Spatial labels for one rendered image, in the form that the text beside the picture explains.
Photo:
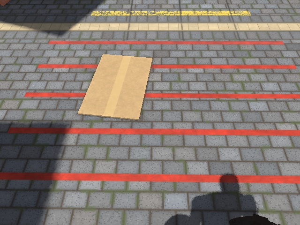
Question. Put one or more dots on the right robot hand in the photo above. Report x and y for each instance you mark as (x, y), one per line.
(251, 220)

